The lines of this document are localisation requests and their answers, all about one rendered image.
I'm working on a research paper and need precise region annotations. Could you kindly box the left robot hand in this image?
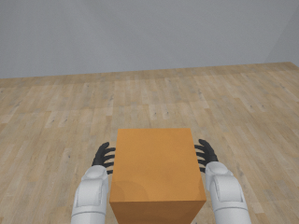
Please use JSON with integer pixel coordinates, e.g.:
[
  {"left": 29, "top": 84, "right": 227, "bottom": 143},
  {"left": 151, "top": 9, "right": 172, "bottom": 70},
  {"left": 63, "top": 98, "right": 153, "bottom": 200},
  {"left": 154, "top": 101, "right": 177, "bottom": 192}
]
[{"left": 92, "top": 142, "right": 116, "bottom": 175}]

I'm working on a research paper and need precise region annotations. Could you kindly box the left robot forearm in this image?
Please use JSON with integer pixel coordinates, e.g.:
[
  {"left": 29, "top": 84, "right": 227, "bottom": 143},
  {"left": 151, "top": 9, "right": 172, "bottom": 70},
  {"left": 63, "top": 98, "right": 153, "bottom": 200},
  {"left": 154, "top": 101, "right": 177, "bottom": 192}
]
[{"left": 70, "top": 165, "right": 109, "bottom": 224}]

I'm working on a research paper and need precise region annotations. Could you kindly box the right robot hand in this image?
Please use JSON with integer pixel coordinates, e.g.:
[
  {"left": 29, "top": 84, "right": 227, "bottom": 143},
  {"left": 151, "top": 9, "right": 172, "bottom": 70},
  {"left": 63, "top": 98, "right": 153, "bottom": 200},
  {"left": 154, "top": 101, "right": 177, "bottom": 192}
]
[{"left": 194, "top": 139, "right": 219, "bottom": 173}]

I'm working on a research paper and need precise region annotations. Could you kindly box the carton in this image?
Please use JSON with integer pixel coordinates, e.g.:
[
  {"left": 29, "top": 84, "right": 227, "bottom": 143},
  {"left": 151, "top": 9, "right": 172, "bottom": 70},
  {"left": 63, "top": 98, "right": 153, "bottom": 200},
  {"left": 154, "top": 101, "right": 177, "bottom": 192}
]
[{"left": 109, "top": 128, "right": 207, "bottom": 224}]

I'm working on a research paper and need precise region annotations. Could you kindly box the right robot forearm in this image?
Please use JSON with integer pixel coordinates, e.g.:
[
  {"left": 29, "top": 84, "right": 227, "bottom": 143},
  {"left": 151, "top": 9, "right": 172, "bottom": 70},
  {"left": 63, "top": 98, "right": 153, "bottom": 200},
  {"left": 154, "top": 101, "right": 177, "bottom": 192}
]
[{"left": 205, "top": 161, "right": 251, "bottom": 224}]

